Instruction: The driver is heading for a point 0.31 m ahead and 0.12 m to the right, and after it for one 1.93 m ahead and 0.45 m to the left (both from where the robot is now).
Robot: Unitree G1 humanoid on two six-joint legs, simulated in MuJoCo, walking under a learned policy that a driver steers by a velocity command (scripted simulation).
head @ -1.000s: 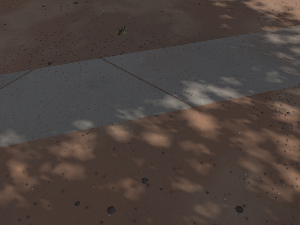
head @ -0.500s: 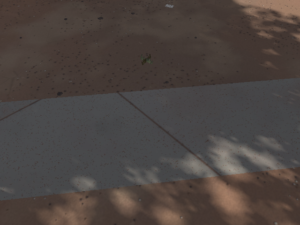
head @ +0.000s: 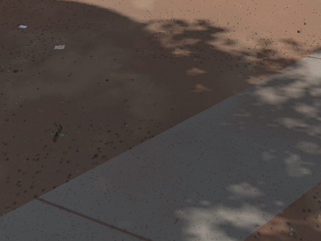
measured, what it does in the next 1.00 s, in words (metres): walks ahead, turning left: right foot, then left foot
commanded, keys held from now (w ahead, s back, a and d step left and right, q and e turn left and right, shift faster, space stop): w+e+shift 0.12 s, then w+q+shift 0.88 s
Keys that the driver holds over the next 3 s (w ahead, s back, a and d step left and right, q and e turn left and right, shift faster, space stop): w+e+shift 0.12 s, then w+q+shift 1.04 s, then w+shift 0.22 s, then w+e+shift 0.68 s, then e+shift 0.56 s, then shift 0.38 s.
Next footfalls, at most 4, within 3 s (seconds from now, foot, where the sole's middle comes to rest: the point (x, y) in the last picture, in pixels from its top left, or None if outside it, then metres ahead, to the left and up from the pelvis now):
0.20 right None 0.39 -0.12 -0.77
0.70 left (156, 179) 0.83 0.01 -0.77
1.12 right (161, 114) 1.26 -0.05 -0.77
1.58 left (75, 105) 1.39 0.46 -0.77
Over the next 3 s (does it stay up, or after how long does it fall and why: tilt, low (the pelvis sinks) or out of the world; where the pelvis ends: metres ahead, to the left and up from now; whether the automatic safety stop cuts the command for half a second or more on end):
stays up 2.01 0.54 0.00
